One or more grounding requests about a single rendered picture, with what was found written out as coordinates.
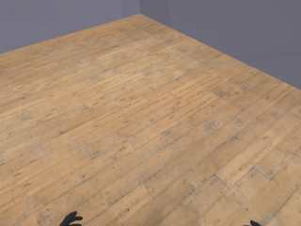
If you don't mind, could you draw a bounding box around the robot left hand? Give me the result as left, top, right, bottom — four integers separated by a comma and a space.
59, 211, 83, 226

